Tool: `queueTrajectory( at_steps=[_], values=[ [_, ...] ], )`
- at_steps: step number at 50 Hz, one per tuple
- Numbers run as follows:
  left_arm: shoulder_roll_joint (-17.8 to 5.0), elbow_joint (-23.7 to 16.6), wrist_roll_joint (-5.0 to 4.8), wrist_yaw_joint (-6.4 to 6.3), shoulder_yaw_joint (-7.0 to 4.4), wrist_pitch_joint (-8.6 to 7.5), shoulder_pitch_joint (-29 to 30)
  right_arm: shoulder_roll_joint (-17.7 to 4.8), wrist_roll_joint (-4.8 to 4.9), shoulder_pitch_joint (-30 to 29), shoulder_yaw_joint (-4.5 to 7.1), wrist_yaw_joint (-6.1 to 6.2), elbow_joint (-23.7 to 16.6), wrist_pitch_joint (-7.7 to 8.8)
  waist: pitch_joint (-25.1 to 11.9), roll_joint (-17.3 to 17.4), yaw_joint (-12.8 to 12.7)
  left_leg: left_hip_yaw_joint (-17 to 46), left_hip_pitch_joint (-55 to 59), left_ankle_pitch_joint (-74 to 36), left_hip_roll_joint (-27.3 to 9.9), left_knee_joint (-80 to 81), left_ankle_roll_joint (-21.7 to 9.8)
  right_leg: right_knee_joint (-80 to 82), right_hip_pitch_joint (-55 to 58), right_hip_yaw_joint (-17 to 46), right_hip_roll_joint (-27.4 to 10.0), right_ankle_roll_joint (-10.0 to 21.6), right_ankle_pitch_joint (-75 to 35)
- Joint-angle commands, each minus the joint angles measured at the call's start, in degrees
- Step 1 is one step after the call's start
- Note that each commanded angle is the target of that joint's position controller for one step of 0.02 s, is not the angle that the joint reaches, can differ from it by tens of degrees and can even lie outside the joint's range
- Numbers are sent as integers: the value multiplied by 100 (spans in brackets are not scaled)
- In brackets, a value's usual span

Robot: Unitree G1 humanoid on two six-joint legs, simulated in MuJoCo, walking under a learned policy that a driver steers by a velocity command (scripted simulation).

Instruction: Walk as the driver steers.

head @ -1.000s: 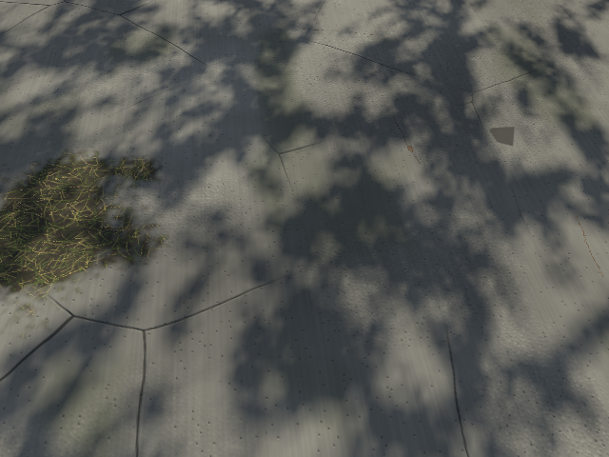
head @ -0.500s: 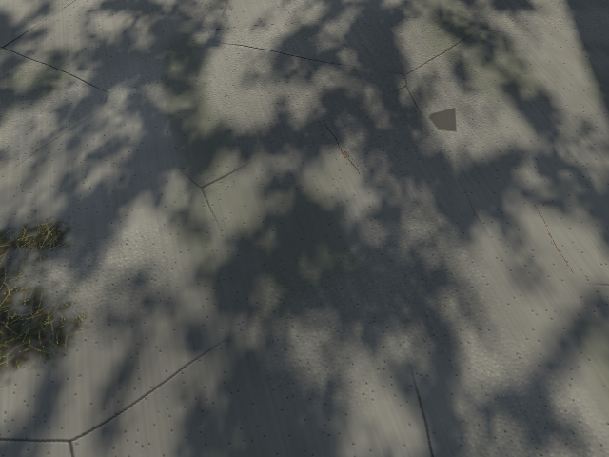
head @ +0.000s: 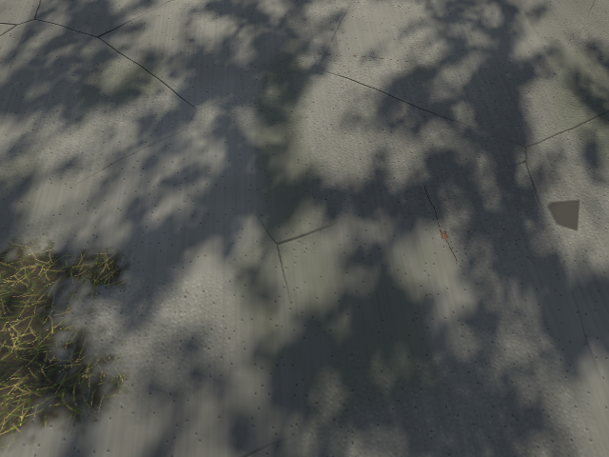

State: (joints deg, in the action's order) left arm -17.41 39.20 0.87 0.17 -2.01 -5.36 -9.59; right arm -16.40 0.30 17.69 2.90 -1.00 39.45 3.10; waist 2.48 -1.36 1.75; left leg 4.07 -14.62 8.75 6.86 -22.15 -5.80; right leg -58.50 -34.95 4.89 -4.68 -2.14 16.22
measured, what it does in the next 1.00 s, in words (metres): walks ahead, turning left: right foot, then left foot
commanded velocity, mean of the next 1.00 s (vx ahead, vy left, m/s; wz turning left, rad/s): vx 0.14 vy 0.00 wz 0.53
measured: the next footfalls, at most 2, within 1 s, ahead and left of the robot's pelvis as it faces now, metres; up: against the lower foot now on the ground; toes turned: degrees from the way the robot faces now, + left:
right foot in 0.22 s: +0.33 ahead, -0.13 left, +0.00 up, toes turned +13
left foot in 0.68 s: +0.22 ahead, +0.10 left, +0.00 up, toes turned +27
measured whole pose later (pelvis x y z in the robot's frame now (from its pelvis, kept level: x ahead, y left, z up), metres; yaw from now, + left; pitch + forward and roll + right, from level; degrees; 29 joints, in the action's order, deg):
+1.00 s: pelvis +0.21 +0.00 +0.00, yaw +33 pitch +1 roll -1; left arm -17.7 45.1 -0.3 -0.6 -4.0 1.5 -6.7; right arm -16.0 -0.8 9.1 2.5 1.3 34.0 -1.6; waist 2.3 -1.5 0.0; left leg 4.4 -16.2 12.0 3.0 -27.2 -2.9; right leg -46.7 -24.3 1.3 -1.4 -4.8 20.5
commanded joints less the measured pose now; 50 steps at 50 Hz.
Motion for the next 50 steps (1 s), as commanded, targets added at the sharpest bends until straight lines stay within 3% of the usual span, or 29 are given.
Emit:
queueTrajectory(
  at_steps=[1,3,6,8,10,11,12,13,14,15,16,17,18,20,22,25,30,33,34,35,36,37,38,39,40,43,47,50],
  values=[
    [-344,-342,34,-54,-82,7,91,-980,43,-239,276,122,-402,82,-277,458,-133,1086,-285,-1207,-1219,929,-967,1036,228,-191,85,-244,-990],
    [-256,-427,17,-33,-48,-25,567,-1010,68,-98,290,170,-319,23,-216,548,60,939,-434,-1132,-1021,759,-749,1969,585,-241,317,-279,-1771],
    [-368,-519,-37,17,-103,-78,897,-1061,97,224,333,231,-154,-116,-384,686,190,1200,-131,-1552,-1027,253,-507,2673,961,-198,669,-243,-2149],
    [-524,-491,-50,44,-188,-98,802,-975,104,212,329,279,-161,-202,-518,782,85,1610,290,-1477,-1111,-223,-357,2990,1089,-8,723,-126,-1905],
    [-617,-374,-32,44,-268,-133,371,-875,94,-111,319,319,-298,-256,-637,882,-235,1836,429,-1455,-1030,-867,-129,3376,1558,4,634,91,-1996],
    [-745,-328,42,10,-313,-158,34,-674,74,-164,265,311,-390,-249,-945,730,-396,1663,253,-1217,-736,-1565,105,3553,2321,103,289,303,-2608],
    [-1069,-335,127,-55,-366,-134,-490,-313,-42,4,144,306,-530,-239,-1698,-207,-483,1082,-523,847,-287,-3139,396,3237,3772,1116,-935,694,-4370],
    [-1194,-269,154,-38,-386,-6,-604,-216,40,1342,80,249,-471,-217,-2458,-1724,71,770,-1849,3654,205,-4571,674,3116,5133,3056,-2332,1867,-4949],
    [-915,-343,-21,-34,-376,99,-383,-863,116,1393,206,245,-283,-270,-2321,-1199,-28,698,-2260,2993,-370,-5233,842,3394,4721,3327,-2275,1899,-3150],
    [-543,-466,-27,-84,-274,175,-165,-1140,135,600,307,275,-357,-370,-1629,-691,-283,460,-2453,2487,-536,-5405,958,3573,4131,2418,-1788,1609,-2238],
    [-414,-473,17,-107,-206,265,118,-1138,118,203,337,325,-432,-487,-1238,-355,-264,299,-2399,2126,-684,-5293,1011,3742,3473,1812,-1451,1412,-1734],
    [-389,-466,19,-120,-178,317,348,-1096,85,26,356,356,-524,-582,-835,-415,-195,243,-2283,1960,-815,-5145,1045,3907,2839,1397,-1245,1388,-1590],
    [-486,-410,57,-137,-203,341,459,-915,92,66,324,346,-551,-643,-603,-590,-90,89,-1938,1797,-862,-4919,1054,4114,2274,949,-1015,1351,-1591],
    [-516,-299,85,-153,-240,329,461,-631,76,131,268,349,-576,-649,-565,-731,-74,-140,-1669,1626,-848,-4419,1058,4278,2098,410,-867,1437,-1976],
    [-595,-194,41,-172,-285,332,393,-551,34,-44,236,328,-669,-617,-750,-647,-135,-150,-1668,1462,-977,-3970,1058,4269,2396,265,-1090,1612,-2503],
    [-731,-137,-7,-177,-345,407,520,-537,31,-284,211,246,-767,-616,-917,-546,-179,-229,-1319,1067,-1111,-3264,995,4308,2467,-31,-1236,1659,-2379],
    [-943,20,-106,-96,-429,501,493,-644,45,-576,247,114,-931,-665,-731,-640,-257,-522,-810,1001,-1042,-2174,761,4210,2543,-343,-1358,1502,-1849],
    [-945,147,-246,-90,-441,550,475,-669,28,-334,316,54,-871,-659,-742,-537,-48,-753,-31,326,-791,-798,432,3568,2497,-658,-1221,1054,-1525],
    [-759,284,-224,-77,-402,564,191,-870,5,-141,400,94,-819,-649,-737,-178,-25,-453,540,-311,-824,-262,219,2992,2111,-944,-961,663,-1016],
    [-393,185,9,-41,-297,562,98,-1520,-14,13,563,202,-893,-632,-755,1453,-176,1332,1374,-2258,-2117,62,-318,1306,830,-1559,-245,67,679],
    [-475,-126,73,-100,-301,546,600,-1771,-165,-89,574,187,-1053,-542,-721,1961,48,2629,1184,-2565,-2926,249,-1407,25,-305,-948,488,-204,2148],
    [-695,-109,-2,-123,-380,548,811,-1459,-212,-90,497,147,-1027,-420,-825,1261,188,2293,1114,-2412,-2704,297,-1425,-660,-387,-344,391,-165,2020],
    [-699,-73,-89,-134,-403,562,721,-1321,-163,-309,448,152,-992,-338,-766,1060,5,1843,1054,-2245,-2403,217,-1119,-767,-418,-194,307,-99,1549],
    [-678,58,-75,-176,-419,576,573,-1177,-62,-574,420,172,-1022,-321,-775,795,-122,1573,1040,-2042,-2145,143,-841,-654,-405,-133,248,-107,1176],
    [-735,107,-37,-197,-438,592,489,-1046,8,-796,360,203,-1052,-339,-795,819,-201,1395,982,-2212,-2064,101,-733,-607,-316,-147,236,-160,912],
    [-584,216,-105,-147,-390,597,314,-882,-63,-856,263,256,-1051,-365,-1011,868,-261,1080,861,-2581,-1857,57,-727,-363,232,-268,349,-292,489],
    [-400,182,-117,-99,-281,617,508,-909,-86,-798,259,275,-942,-409,-904,960,-88,1147,773,-1959,-1829,33,-736,886,767,-277,302,-302,438],
    [-360,275,-132,-34,-231,627,364,-600,-161,-903,124,211,-798,-401,-852,997,-51,1082,407,-1397,-1837,70,-727,1711,1555,-359,197,-243,378]
  ],
)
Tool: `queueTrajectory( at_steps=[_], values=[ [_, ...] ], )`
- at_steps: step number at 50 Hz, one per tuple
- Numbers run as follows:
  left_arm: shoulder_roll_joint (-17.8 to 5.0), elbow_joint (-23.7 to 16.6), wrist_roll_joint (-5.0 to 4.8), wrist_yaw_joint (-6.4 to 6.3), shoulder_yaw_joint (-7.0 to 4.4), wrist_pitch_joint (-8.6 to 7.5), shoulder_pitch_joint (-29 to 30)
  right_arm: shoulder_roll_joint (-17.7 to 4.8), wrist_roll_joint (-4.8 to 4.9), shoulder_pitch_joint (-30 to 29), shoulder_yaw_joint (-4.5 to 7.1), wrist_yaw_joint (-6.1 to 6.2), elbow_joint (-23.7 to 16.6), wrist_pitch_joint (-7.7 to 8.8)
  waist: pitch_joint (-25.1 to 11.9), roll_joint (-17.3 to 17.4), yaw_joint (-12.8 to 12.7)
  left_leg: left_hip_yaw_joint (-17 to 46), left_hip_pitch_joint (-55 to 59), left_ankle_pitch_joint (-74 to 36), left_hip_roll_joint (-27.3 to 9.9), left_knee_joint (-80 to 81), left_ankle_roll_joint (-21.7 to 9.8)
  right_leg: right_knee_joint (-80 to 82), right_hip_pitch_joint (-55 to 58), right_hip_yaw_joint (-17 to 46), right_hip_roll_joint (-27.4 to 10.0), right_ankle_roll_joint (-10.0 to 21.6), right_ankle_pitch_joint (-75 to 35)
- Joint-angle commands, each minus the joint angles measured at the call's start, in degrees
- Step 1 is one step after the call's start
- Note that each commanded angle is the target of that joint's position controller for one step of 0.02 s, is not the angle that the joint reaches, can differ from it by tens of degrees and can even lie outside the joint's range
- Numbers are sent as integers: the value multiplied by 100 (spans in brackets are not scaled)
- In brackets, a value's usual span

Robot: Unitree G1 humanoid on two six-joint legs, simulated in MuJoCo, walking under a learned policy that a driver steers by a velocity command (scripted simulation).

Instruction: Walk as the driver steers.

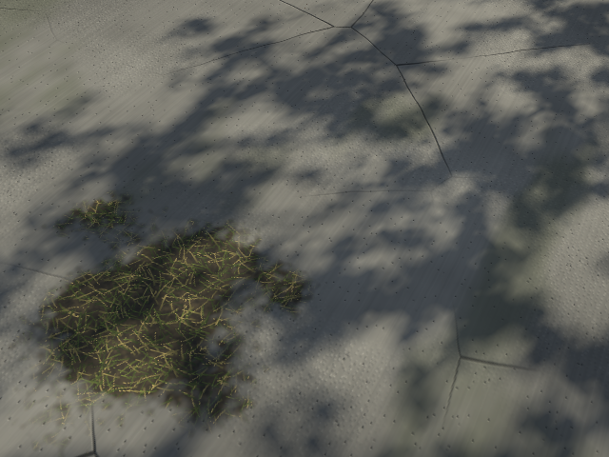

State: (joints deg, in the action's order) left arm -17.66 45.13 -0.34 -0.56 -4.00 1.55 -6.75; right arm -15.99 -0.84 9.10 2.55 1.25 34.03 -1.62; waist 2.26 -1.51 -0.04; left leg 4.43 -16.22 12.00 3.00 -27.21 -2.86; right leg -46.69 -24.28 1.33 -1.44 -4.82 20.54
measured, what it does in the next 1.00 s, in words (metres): walks ahead, turning right: right foot, then right foot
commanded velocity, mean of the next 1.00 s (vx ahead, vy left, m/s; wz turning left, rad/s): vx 0.36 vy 0.00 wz -0.39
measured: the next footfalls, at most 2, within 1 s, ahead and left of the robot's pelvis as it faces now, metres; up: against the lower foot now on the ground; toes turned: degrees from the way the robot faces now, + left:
right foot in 0.08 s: +0.04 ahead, -0.15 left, +0.00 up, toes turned -1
right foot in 0.68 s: +0.30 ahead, -0.25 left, +0.00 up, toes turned -23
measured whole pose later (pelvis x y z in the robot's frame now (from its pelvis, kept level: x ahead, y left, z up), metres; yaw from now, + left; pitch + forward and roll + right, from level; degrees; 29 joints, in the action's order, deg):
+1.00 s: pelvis +0.32 -0.19 +0.01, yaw -28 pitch +1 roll +0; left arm -15.4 42.3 -0.3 0.8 -2.8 -3.8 -17.4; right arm -17.8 -0.5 8.3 3.0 0.3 39.1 5.4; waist 1.8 2.5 -2.7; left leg 3.4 -41.3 -0.9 -7.5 -47.5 2.5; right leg -17.2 -7.1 3.6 7.0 5.9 10.9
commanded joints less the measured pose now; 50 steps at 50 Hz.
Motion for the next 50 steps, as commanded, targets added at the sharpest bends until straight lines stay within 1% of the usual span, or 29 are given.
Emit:
queueTrajectory(
  at_steps=[1,3,4,5,6,7,9,10,13,14,15,16,17,18,21,26,30,32,34,35,36,37,38,39,40,42,44,47,50],
  values=[
    [-299,-288,-10,61,-11,-69,34,-548,-56,-58,112,-45,-162,89,-765,993,108,1029,446,-1483,-1430,579,-980,887,749,-43,-127,57,-189],
    [-262,-234,29,96,25,-104,-126,-500,-21,-79,73,-94,18,137,-554,822,-91,861,167,-816,-1214,500,-683,2201,1388,-150,-28,213,-1248],
    [-393,-237,105,86,29,-112,-195,-492,-66,118,68,-94,115,186,-638,658,-35,748,83,70,-990,453,-406,2283,1685,52,-135,321,-1626],
    [-742,-303,102,51,-13,-109,-179,-530,-172,285,74,-95,120,219,-580,131,206,466,-111,1147,-594,160,-133,2148,1688,504,-534,538,-2028],
    [-1016,-200,-36,32,-115,-90,-170,-530,-196,247,93,-72,30,238,-461,-484,326,-144,-167,1576,-98,-68,90,2201,1182,745,-532,963,-267],
    [-963,-225,-59,40,-136,-103,-294,-635,-132,-86,129,-31,11,258,-168,-662,59,-447,-108,1663,25,-566,215,2744,621,1278,-649,1255,1429],
    [-879,-152,-7,14,-95,-177,-522,-456,76,-276,154,2,-67,345,303,-1243,9,-594,-391,1458,102,-1090,217,3498,379,2411,-1100,1563,2452],
    [-858,-170,-43,-8,-99,-213,-491,-430,110,-226,166,-23,-84,414,392,-1338,47,-456,-399,1362,38,-982,157,3533,393,2604,-1153,1610,2358],
    [-662,-390,-137,-62,-68,-221,-75,-340,130,340,233,-109,127,641,38,-933,439,-169,1025,835,-264,188,-88,2973,-94,2121,-655,1247,1568],
    [-399,-560,-136,-67,-6,-242,143,-610,79,740,332,-90,254,669,-112,-329,586,411,1752,1166,-757,519,-219,2113,-759,1538,-228,941,1145],
    [-98,-750,-171,-72,68,-302,287,-913,28,1281,437,-91,407,677,-262,782,711,1794,2415,2261,-1572,1281,-595,561,-1578,613,367,643,688],
    [-333,-944,-184,-66,22,-357,374,-1080,10,1383,490,-119,468,678,78,1251,674,3030,2302,2533,-2553,1704,-1129,-491,-2369,532,141,628,1075],
    [-522,-870,-214,-38,-65,-394,188,-756,33,1303,401,-87,461,713,274,865,519,2960,2273,2257,-2630,1693,-1269,-1256,-2696,780,-93,678,932],
    [-468,-766,-227,6,-75,-412,-43,-596,75,1197,357,-60,455,739,289,700,382,2475,2376,1886,-2450,1708,-1138,-1553,-2849,854,-186,715,532],
    [-300,-741,-173,145,-51,-421,16,-531,59,958,329,-44,485,734,271,597,329,875,2227,-15,-1949,1849,-724,-1493,-2721,632,-397,622,-437],
    [62,-1107,-129,354,123,-409,645,-836,83,1053,392,-17,644,685,273,624,504,-622,1518,-1066,-1584,1902,-584,-13,-1762,-62,-368,356,-1561],
    [-121,-1334,-136,459,90,-392,939,-1119,201,1227,460,-36,832,635,353,694,464,-1049,1577,-1677,-1814,1718,-451,768,-1091,-447,-163,658,-1484],
    [-364,-1346,-109,466,-39,-364,636,-1259,237,1172,494,-22,862,592,30,823,137,-1335,1776,-3809,-1871,932,-305,909,-381,-710,193,957,-1135],
    [-895,-935,-127,368,-366,-283,-994,-1256,259,1132,464,19,813,550,-904,708,-776,-1673,1035,-4701,-1612,-1221,-9,1196,1998,-789,662,1370,-1264],
    [-1311,-741,-167,228,-514,-199,-1848,-891,72,1213,321,26,686,589,-1368,-119,-1036,-1620,-535,-1791,-1326,-3131,268,1280,3686,599,-162,1693,-1053],
    [-1849,-911,-144,231,-510,-292,-1529,-221,-12,1706,91,-33,326,733,-2244,-1376,-281,-673,-2399,2320,-210,-4947,523,2384,4826,4326,-1640,2767,877],
    [-1297,-999,-125,268,-373,-376,-1581,-840,216,885,201,-80,265,893,-2219,-562,-788,240,-2912,1994,-358,-5369,429,3163,4627,4729,-1712,2602,1398],
    [-1045,-907,-81,278,-288,-454,-1337,-990,367,517,241,-95,115,964,-1302,-496,-678,114,-3262,1380,-561,-5193,308,3251,3916,3932,-1573,2371,976],
    [-908,-952,-82,276,-235,-498,-978,-936,260,504,214,-44,169,1005,-832,-43,-395,90,-2981,893,-819,-4758,257,3212,3002,3246,-1324,2222,222],
    [-763,-1019,-36,269,-197,-513,-611,-937,100,575,244,-5,237,997,-587,8,-127,111,-2552,585,-984,-4307,283,3204,2235,2689,-1071,2107,-509],
    [-630,-1130,51,232,-161,-544,-319,-905,33,772,266,-20,291,860,-504,-219,167,133,-2006,283,-1099,-3968,354,3432,1475,2230,-806,2121,-1208],
    [-576,-1011,0,186,-137,-596,-396,-757,-17,816,227,-33,359,744,-436,-144,216,-23,-1931,46,-1085,-3604,507,3521,1136,1740,-724,2161,-1893],
    [-566,-746,10,109,-97,-641,-702,-535,-5,282,129,-59,285,706,-216,-166,-10,-175,-2143,-1050,-1095,-2534,619,3601,1122,1060,-537,1955,-2603],
    [-641,-559,-6,81,-77,-648,-975,-388,83,-324,47,-147,215,770,-107,-186,-328,-324,-1913,-2182,-942,-1345,495,3666,1245,665,-441,1667,-2308]
  ],
)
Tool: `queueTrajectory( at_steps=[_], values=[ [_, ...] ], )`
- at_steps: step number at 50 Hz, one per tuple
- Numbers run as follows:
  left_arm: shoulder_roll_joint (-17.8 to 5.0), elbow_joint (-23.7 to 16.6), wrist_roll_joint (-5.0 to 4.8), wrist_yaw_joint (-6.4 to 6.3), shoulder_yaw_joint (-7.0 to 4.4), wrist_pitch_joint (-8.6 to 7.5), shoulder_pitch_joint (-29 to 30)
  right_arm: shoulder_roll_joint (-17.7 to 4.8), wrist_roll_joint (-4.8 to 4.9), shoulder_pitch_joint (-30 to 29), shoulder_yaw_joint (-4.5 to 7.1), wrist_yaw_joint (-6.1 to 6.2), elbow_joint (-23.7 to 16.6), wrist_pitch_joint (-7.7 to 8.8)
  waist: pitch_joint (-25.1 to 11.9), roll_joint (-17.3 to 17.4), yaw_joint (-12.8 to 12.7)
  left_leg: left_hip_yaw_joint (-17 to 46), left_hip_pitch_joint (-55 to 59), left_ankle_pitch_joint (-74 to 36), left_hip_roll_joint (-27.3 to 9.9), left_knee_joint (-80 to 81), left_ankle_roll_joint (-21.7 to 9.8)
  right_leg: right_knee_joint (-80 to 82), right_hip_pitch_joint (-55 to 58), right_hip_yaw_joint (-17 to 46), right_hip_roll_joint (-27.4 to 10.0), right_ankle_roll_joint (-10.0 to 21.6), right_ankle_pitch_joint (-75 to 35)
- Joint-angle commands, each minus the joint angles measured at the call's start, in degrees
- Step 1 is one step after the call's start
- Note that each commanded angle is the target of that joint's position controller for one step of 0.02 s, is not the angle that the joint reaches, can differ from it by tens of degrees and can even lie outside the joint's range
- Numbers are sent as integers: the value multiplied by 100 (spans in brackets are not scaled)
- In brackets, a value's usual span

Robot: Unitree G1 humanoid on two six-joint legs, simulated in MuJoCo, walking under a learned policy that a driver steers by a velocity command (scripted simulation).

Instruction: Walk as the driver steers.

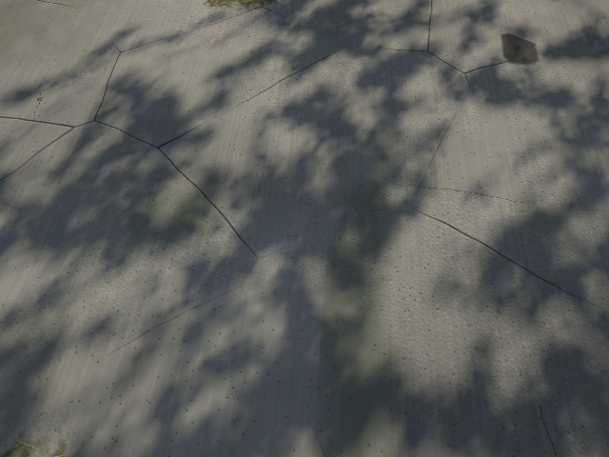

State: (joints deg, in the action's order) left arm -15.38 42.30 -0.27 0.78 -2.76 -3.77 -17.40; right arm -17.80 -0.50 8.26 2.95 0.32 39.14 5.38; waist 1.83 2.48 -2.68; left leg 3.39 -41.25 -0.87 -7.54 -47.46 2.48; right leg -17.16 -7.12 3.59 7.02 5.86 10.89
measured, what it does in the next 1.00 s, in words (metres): walks ahead, turning left: left foot, then right foot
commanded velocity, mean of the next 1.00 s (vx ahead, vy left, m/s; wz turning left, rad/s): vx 0.13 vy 0.00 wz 0.29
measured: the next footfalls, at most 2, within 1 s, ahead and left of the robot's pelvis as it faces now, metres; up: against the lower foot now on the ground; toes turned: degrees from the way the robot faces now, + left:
left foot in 0.20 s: +0.32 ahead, +0.14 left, +0.00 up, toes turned +5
right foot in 0.64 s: +0.38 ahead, -0.08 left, +0.00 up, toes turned +23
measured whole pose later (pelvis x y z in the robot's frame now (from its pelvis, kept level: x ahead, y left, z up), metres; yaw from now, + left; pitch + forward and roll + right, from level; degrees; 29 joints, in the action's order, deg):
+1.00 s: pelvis +0.27 +0.01 -0.01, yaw +21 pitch +0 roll +0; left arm -13.1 42.4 0.4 -0.7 -1.2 -0.4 -10.7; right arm -14.7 -0.2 11.4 2.4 1.4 41.2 -2.7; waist 1.3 0.2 -0.9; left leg 3.9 -11.5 16.5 0.0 -27.9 1.9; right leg -30.4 -17.0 1.8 0.1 -0.3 13.8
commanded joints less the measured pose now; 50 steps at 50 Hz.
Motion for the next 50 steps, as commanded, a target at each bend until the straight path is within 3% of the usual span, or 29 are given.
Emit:
queueTrajectory(
  at_steps=[1,4,7,9,10,11,12,13,14,15,16,18,21,24,27,31,32,33,34,35,36,37,38,42,44,47,48,49,50],
  values=[
    [-929,-206,-18,-58,-205,-126,-27,-184,90,-446,-12,-91,-341,85,5,-571,-169,-262,611,-1093,162,930,-87,784,-370,442,-1374,568,-1153],
    [-958,3,11,-85,-190,-85,-217,-205,107,-832,-25,-223,-474,127,237,-444,-301,-297,434,-1088,307,1518,-268,565,211,305,-1584,474,-1851],
    [-1006,119,75,-141,-193,41,-237,-232,87,-749,-5,-375,-513,163,-12,-539,-201,-376,653,-449,609,1727,-494,-90,798,96,-1727,331,-3300],
    [-1122,48,49,-209,-226,121,-53,-533,37,-115,125,-405,-404,154,-450,-724,167,-575,1316,156,974,1760,-683,-1010,1092,19,-1644,175,-4900],
    [-1122,-26,43,-246,-215,173,122,-714,21,540,222,-383,-260,163,-787,-629,561,-646,2093,-232,1098,2133,-824,-2009,975,-169,-1435,5,-5191],
    [-983,-187,141,-278,-143,157,100,-1056,-24,1212,300,-322,-213,154,-1468,-207,824,273,3692,-2102,345,1977,-1206,-3569,-31,-326,-1146,-257,-3683],
    [-347,-271,273,-206,41,79,-855,-1482,-75,1131,331,-297,-304,104,-2283,1319,230,2775,6009,-4058,-1432,1594,-2567,-6056,-2488,-357,-86,-890,1950],
    [-900,-173,188,-115,-5,30,-752,-944,13,1339,260,-242,-368,11,-3107,650,642,3420,6393,-3321,-1437,1947,-2677,-6627,-2873,451,-117,-907,2565],
    [-1089,-375,-13,-80,-72,36,-116,-804,57,947,220,-182,-492,-82,-2423,367,717,2731,5813,-2599,-1137,2091,-2375,-6619,-3223,551,-459,-874,2196],
    [-1036,-496,-8,-106,-49,70,273,-676,93,627,192,-126,-550,-186,-1750,-184,631,2258,4954,-2014,-849,2303,-2100,-6257,-3307,387,-654,-852,1880],
    [-988,-566,39,-146,-51,143,477,-666,100,417,172,-81,-613,-270,-1179,-392,493,2059,4020,-1631,-704,2558,-2006,-5909,-3229,299,-750,-888,1685],
    [-840,-574,59,-197,-51,291,268,-723,21,157,198,-65,-657,-352,-712,-51,118,1741,2746,-1022,-293,2950,-1857,-4991,-2543,195,-812,-930,1508],
    [-610,-442,111,-296,7,318,61,-866,8,101,281,-16,-647,-400,-900,249,50,1397,2267,-1717,-80,2853,-1845,-3941,-2042,22,-665,-1120,1271],
    [-649,-448,88,-317,-20,368,266,-944,93,59,333,81,-658,-534,-1178,318,126,1475,2172,-571,57,2790,-1619,-3358,-1760,112,-602,-1167,579],
    [-630,-576,56,-288,-43,362,638,-911,98,47,339,126,-678,-663,-978,543,251,1813,2073,856,167,2817,-1448,-2777,-1669,176,-527,-1109,445],
    [-602,-532,48,-181,-97,194,453,-670,108,54,251,127,-662,-740,-972,719,156,2003,2330,657,198,2232,-1183,-1182,-923,-2,-587,-834,-115],
    [-737,-556,112,-179,-144,165,422,-491,105,290,193,124,-593,-739,-922,513,190,1873,2159,1079,424,1920,-924,-649,-510,253,-957,-646,-448],
    [-1122,-701,241,-209,-200,178,509,-160,-2,638,90,107,-565,-726,-974,-701,441,1144,1709,2627,1045,713,-538,-218,-92,1515,-2207,-176,-1123],
    [-1262,-608,401,-186,-249,212,604,-405,41,495,174,115,-757,-658,-593,-1991,522,504,1018,3714,1491,-140,-282,22,-555,2636,-2856,742,-1636],
    [-1026,-693,325,-179,-204,186,678,-808,-3,520,284,137,-634,-624,-576,-1518,375,720,1017,3622,1260,-1053,-94,26,-598,2649,-2813,993,-1497],
    [-892,-685,229,-187,-179,178,778,-915,62,502,351,146,-506,-650,-518,-1098,368,712,920,3330,1267,-1486,-10,-126,-539,2135,-2535,819,-1449],
    [-810,-697,153,-187,-154,181,893,-774,69,586,340,185,-360,-718,-530,-868,414,699,928,3122,1222,-1667,97,-234,-448,1733,-2249,612,-1397],
    [-725,-672,83,-191,-121,187,977,-651,50,580,311,206,-337,-771,-483,-877,400,710,916,2917,1180,-1750,186,-297,-414,1544,-2170,569,-1623],
    [-533,-521,90,-217,-62,291,933,-77,81,309,89,159,-368,-779,-626,-1252,299,66,1767,2669,873,-126,361,-454,-273,726,-1665,448,-2097],
    [-686,-421,82,-226,-114,358,661,-85,117,151,73,125,-375,-759,-691,-1429,106,-101,2146,2629,837,745,353,-524,-84,863,-1748,548,-2092],
    [-676,-317,-32,-212,-99,384,579,-176,96,440,103,101,-136,-737,-564,-1261,272,-207,3006,1136,863,2687,106,-663,-267,906,-1669,358,-1764],
    [-637,-255,-22,-196,-80,322,402,-349,23,432,119,116,-149,-731,-582,-1048,224,93,3439,650,654,2796,-61,-659,-555,901,-1612,91,-1432],
    [-562,-285,105,-142,-45,223,338,-687,-41,485,174,160,-190,-740,-740,-400,89,508,3887,-492,158,2415,-274,-925,-919,604,-1374,-187,-1024],
    [-358,-273,139,-112,-13,150,259,-692,-41,422,205,126,-25,-743,-774,482,-77,505,3391,227,155,2210,-560,-848,-725,36,-904,-488,-201]
  ],
)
